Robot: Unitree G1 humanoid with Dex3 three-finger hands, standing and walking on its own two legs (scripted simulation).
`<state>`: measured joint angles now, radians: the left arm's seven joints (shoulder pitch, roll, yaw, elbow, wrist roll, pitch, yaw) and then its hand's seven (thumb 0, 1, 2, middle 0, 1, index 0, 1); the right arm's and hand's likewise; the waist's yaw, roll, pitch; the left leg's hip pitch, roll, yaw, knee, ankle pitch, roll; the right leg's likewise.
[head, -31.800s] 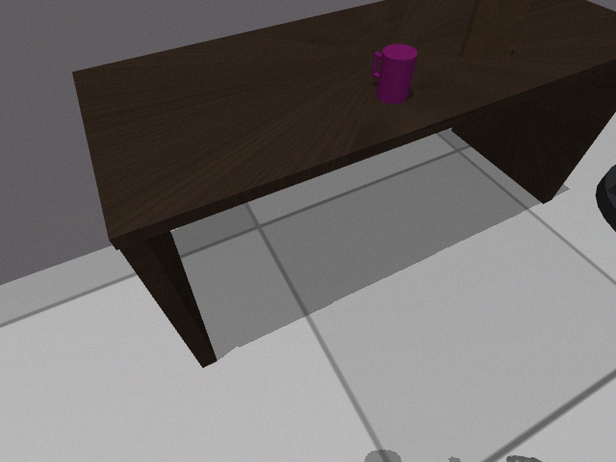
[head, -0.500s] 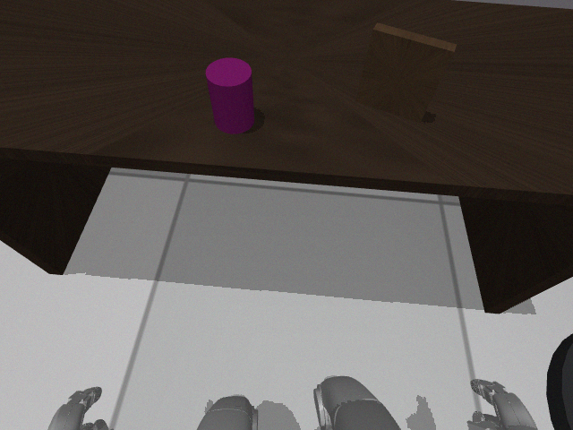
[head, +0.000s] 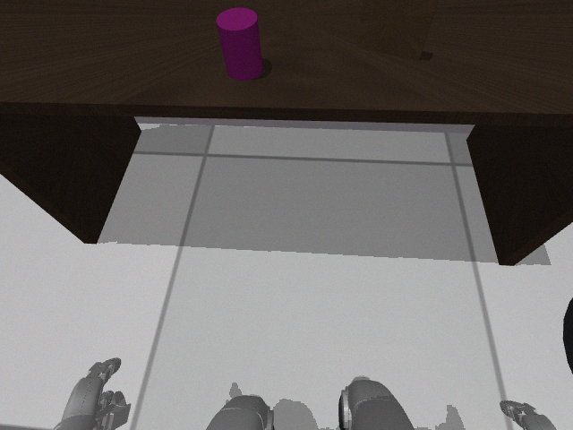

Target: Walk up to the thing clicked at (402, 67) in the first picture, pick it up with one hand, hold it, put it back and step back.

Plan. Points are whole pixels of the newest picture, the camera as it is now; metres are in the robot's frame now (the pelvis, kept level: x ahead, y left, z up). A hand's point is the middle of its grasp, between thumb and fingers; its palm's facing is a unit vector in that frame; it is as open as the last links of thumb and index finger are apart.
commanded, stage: step back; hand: left
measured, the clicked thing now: (240, 40) +0.80 +0.11 +0.04
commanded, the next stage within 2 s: stand in 1.92 s
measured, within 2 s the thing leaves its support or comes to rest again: neither
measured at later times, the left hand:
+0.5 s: hand out of the picture -0.09 +0.26 -0.13, palm faces -0.11 -0.90 -0.41, open 7.4 cm
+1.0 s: hand out of the picture -0.23 +0.29 -0.14, palm faces -0.06 -0.93 -0.37, open 7.4 cm
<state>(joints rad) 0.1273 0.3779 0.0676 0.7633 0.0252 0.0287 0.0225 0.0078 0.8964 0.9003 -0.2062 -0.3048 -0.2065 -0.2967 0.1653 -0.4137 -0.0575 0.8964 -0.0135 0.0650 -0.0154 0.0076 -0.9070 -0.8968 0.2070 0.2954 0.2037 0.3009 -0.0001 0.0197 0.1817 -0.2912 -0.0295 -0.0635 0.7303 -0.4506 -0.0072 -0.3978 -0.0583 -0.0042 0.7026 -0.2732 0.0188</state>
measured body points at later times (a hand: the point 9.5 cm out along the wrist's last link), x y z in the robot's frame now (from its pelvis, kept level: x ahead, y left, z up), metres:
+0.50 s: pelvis -0.17 -0.01 +0.01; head -0.13 -0.03 +0.46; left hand -0.09 +0.30 -0.10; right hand -0.08 -0.33 -0.11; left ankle -0.08 +0.13 -0.66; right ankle -0.18 -0.12 -0.72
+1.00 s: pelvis -0.33 +0.02 +0.01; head -0.30 +0.03 +0.46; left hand -0.23 +0.33 -0.11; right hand -0.24 -0.30 -0.09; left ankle -0.27 +0.14 -0.72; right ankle -0.37 -0.11 -0.69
